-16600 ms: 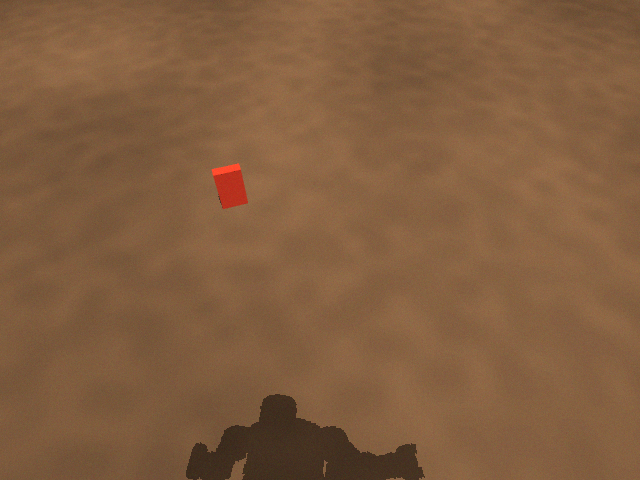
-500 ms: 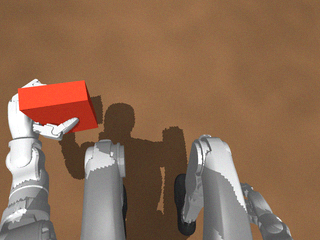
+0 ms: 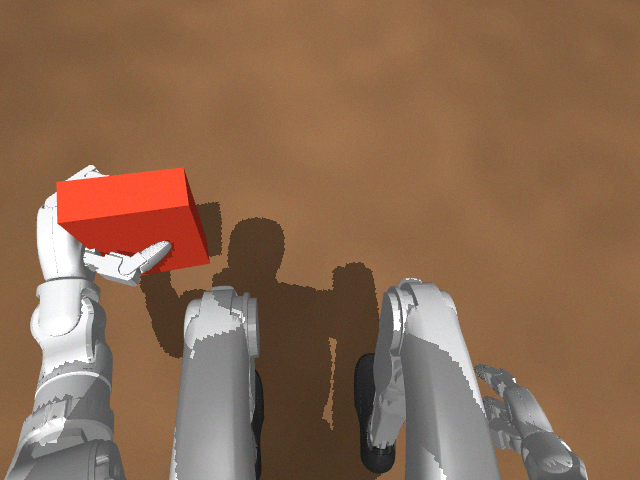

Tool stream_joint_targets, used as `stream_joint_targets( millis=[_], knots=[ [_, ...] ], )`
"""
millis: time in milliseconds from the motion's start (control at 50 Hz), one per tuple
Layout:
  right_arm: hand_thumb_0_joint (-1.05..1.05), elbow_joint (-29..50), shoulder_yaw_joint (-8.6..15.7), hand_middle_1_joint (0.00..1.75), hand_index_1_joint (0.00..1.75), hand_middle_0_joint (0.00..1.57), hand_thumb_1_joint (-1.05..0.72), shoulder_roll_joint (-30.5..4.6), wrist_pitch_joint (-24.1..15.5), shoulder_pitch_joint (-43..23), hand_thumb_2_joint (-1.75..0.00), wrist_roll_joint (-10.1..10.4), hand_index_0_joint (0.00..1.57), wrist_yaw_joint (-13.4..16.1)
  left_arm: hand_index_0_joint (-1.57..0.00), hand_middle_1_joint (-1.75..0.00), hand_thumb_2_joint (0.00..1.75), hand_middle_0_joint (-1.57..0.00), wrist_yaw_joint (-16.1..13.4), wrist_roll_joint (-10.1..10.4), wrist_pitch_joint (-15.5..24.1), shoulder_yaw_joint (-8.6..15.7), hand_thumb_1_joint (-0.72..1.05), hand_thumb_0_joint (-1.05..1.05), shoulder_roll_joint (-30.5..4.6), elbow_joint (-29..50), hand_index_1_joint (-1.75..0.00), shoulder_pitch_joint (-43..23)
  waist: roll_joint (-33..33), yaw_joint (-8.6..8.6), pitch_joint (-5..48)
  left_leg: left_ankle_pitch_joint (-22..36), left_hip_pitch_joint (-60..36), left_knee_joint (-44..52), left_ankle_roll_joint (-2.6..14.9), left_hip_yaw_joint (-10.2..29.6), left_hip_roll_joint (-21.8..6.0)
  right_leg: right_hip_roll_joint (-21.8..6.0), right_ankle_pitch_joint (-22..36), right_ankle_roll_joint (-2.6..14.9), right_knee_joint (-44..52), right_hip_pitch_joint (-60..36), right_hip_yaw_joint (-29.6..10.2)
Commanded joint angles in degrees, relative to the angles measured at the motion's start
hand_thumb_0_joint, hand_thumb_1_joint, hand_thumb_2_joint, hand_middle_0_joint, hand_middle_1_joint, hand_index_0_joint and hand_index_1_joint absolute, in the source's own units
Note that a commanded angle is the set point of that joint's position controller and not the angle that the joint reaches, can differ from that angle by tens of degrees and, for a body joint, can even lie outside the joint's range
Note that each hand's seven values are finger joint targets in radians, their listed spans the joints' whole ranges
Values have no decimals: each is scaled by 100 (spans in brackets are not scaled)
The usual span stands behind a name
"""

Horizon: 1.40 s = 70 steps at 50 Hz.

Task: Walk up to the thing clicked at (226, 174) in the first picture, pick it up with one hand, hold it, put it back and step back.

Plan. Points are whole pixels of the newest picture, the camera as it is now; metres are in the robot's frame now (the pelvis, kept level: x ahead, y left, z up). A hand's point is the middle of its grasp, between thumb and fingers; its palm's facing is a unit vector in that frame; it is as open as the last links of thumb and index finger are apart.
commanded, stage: settle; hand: left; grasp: from the side
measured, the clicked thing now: (149, 231) +0.39 +0.22 -0.06
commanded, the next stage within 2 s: lift in 0.08 s
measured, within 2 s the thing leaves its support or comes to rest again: neither
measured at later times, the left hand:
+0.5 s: hand (111, 213) +0.39 +0.24 +0.00, palm faces +0.15 -0.99 -0.06, open 9.0 cm
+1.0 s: hand (27, 154) +0.37 +0.23 +0.16, palm faces +0.17 -0.98 -0.05, open 9.0 cm
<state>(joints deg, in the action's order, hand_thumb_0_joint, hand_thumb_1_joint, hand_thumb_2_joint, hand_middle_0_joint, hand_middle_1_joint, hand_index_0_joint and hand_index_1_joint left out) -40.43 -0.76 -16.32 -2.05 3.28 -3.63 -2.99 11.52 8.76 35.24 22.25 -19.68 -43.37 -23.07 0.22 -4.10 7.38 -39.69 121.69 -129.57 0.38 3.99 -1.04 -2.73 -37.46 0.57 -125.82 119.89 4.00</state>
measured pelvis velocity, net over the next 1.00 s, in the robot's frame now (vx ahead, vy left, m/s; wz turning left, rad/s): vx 0.03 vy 0.01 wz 0.03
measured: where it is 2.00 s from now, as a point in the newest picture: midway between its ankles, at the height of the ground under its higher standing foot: (310, 440)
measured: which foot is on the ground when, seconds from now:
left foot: down 0.00-1.00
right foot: down 0.00-1.00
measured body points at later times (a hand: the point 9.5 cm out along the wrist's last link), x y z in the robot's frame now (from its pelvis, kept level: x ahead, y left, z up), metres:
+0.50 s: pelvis +0.01 +0.00 +0.03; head +0.20 +0.04 +0.43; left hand +0.38 +0.29 +0.01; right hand +0.16 -0.26 -0.10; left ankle +0.09 +0.12 -0.34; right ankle +0.11 -0.12 -0.34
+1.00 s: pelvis +0.03 +0.01 +0.15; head +0.19 +0.03 +0.57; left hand +0.36 +0.28 +0.16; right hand +0.20 -0.24 +0.02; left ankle +0.09 +0.12 -0.34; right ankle +0.10 -0.12 -0.34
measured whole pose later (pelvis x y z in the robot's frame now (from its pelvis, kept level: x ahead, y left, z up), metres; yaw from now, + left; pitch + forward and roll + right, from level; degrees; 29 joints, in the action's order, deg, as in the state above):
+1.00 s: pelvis +0.03 +0.01 +0.15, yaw +2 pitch +30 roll -4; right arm -36.5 0.5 -14.7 -4.3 6.8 2.0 1.4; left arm 5.5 12.2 20.5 14.2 -15.2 -15.6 -7.5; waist -1.9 -1.3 10.7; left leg -38.6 95.0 -103.5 0.5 2.6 -1.4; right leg -2.0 -36.5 -0.2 -100.1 93.5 3.6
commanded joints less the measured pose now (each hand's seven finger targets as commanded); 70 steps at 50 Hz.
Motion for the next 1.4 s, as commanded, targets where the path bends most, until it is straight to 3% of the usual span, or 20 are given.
stream_joint_targets(
  millis=[0, 80, 140, 200, 360, 580, 700, 720, 740, 920, 960, 1000, 1040, 1120, 1160, 1200, 1240, 1300, 1340, 1380],
  knots=[
    [0, 377, 402, 30, 30, 20, -92, -1113, -222, 484, -90, 34, 20, 90, -144, -150, 132, -144, 18, 482, 769, 473, 10, 0, -1337, 1783, -152, -1959, -912, 38, 3842, 521, -2609, 1776, 65, -122, 157, 263, 609, 185, 1369, -2009, 10],
    [0, 374, 385, 30, 30, 20, -92, -1062, -253, 537, -90, 20, 20, 105, -143, -150, 133, -143, -45, 429, 790, 530, 10, 0, -1483, 1965, -152, -2051, -965, 112, 3906, 537, -2606, 1825, 64, -170, 165, 263, 585, 192, 1459, -2150, -54],
    [0, 364, 379, 30, 30, 20, -92, -1064, -267, 518, -90, 33, 20, 110, -143, -150, 135, -143, -52, 435, 786, 402, 10, 0, -1235, 1725, -153, -1928, -857, 47, 3657, 413, -2572, 1905, 68, -135, 169, 262, 494, 195, 1509, -2030, -25],
    [0, 344, 392, 30, 30, 20, -94, -1080, -284, 562, -90, 34, 20, 109, -145, -151, 124, -142, -36, 453, 771, 433, 5, 0, -1279, 1743, -150, -1870, -1008, 96, 3924, 661, -2793, 1908, 59, -147, 172, 254, 716, 205, 1472, -2162, -23],
    [0, 416, 473, 30, 30, 20, -94, -1128, -274, 709, -90, 111, 20, 146, -143, -149, 123, -140, 66, 486, 597, 404, 3, 0, -1330, 2329, -148, -1619, -1159, 195, 4413, 1156, -3419, 2164, 22, -107, 170, 243, 1096, 227, 1582, -2420, -10],
    [0, 660, 536, 30, 30, 20, -93, -1012, -343, 626, -90, 316, 20, 289, -142, -149, 124, -138, -7, 636, 152, 167, 5, 0, -1154, 3309, -147, -1205, -825, 221, 4146, 620, -3452, 2751, 99, -108, 169, 263, 689, 195, 2371, -2976, -153],
    [0, 765, 541, 30, 30, 20, -92, -945, -402, 653, -89, 435, 20, 362, -141, -150, 126, -137, -169, 728, -148, 1, 8, 0, -908, 3829, -148, -842, -847, 228, 3944, 451, -3954, 3293, 85, 19, 151, 258, 601, 181, 2828, -3246, -150],
    [0, 796, 559, 30, 30, 20, -92, -960, -400, 667, -89, 455, 20, 381, -141, -149, 125, -137, -223, 753, -197, 100, 7, 0, -995, 3986, -147, -769, -814, 311, 4090, 583, -4148, 3359, 80, 5, 146, 259, 706, 182, 2915, -3425, -173],
    [0, 833, 552, 30, 30, 20, -92, -916, -402, 678, -89, 469, 20, 398, -140, -149, 125, -136, -244, 712, -251, -81, 6, 0, -923, 4200, -147, -796, -908, 237, 4089, 612, -4234, 3426, 79, -18, 147, 254, 727, 176, 3016, -3527, -184],
    [0, 972, 513, 30, 30, 20, -91, -778, -443, 756, -89, 586, 20, 503, -138, -149, 127, -134, -670, 692, -731, -256, 4, 0, -637, 4855, -147, 18, -705, 270, 3942, 1398, -5373, 4211, 41, 78, 108, 275, 1369, 139, 3816, -4555, -147],
    [0, 958, 516, 30, 30, 20, -91, -760, -457, 804, -89, 598, 20, 534, -138, -149, 128, -133, -734, 650, -859, -385, 6, 0, -532, 4831, -148, 327, -658, 244, 3763, 1511, -5619, 4421, 36, 78, 98, 287, 1469, 126, 4065, -4750, -148],
    [0, 943, 497, 30, 30, 20, -91, -715, -456, 848, -89, 609, 20, 577, -137, -150, 129, -133, -807, 615, -925, -265, 4, 0, -696, 4934, -148, 260, -609, 272, 3640, 1510, -5717, 4604, 52, 20, 100, 294, 1532, 105, 4353, -5117, -198],
    [0, 1005, 463, 30, 30, 20, -91, -645, -484, 823, -89, 620, 20, 598, -137, -150, 128, -133, -835, 641, -990, -424, 3, 0, -563, 5157, -148, 336, -555, 242, 3591, 1491, -5842, 4801, 61, -33, 128, 306, 1587, 83, 4635, -5542, -217],
    [0, 977, 418, 30, 30, 20, -91, -602, -532, 823, -89, 635, 20, 638, -138, -151, 130, -134, -950, 636, -1119, -376, 5, 0, -514, 5034, -150, 493, -637, 247, 3033, 1305, -6308, 5401, 20, 76, 90, 327, 1409, 83, 5044, -5681, -177],
    [0, 991, 387, 30, 30, 20, -91, -588, -569, 802, -89, 631, 20, 651, -138, -150, 130, -134, -923, 603, -1159, -664, 5, 0, -287, 4831, -149, 475, -662, 163, 2671, 1274, -6501, 5627, 0, 127, 54, 327, 1389, 77, 5220, -5682, -168],
    [0, 980, 380, 30, 30, 20, -91, -562, -584, 844, -89, 628, 20, 671, -138, -149, 129, -134, -950, 558, -1177, -569, 6, 0, -436, 4750, -148, 364, -547, 170, 2564, 1367, -6587, 5734, 19, 45, 75, 316, 1492, 70, 5480, -6048, -192],
    [0, 956, 351, 30, 30, 20, -91, -503, -606, 903, -89, 601, 20, 676, -136, -147, 127, -133, -919, 516, -1191, -826, 3, 0, -218, 4649, -146, 348, -530, 73, 2393, 1451, -6774, 5904, 30, -9, 81, 321, 1600, 62, 5715, -6248, -211],
    [0, 962, 359, 30, 30, 20, -91, -515, -641, 936, -89, 580, 20, 674, -136, -147, 126, -133, -950, 477, -1190, -682, 5, 0, -364, 4670, -146, 438, -656, 229, 2467, 1756, -7194, 6174, 0, -20, 87, 313, 1817, 73, 5954, -6616, -190],
    [0, 993, 327, 30, 30, 20, -91, -486, -645, 938, -90, 568, 20, 650, -138, -148, 126, -135, -952, 477, -1187, -788, 3, 0, -188, 4561, -147, 598, -534, 216, 2330, 1780, -7339, 6393, 4, -15, 92, 320, 1845, 69, 6129, -6832, -161],
    [0, 976, 323, 30, 30, 20, -91, -491, -647, 936, -89, 550, 20, 638, -138, -148, 126, -135, -990, 482, -1110, -538, 2, 0, -455, 4820, -147, 324, -790, 331, 2428, 2013, -7713, 6606, -49, 31, 79, 325, 1968, 90, 6174, -6933, -127]
  ],
)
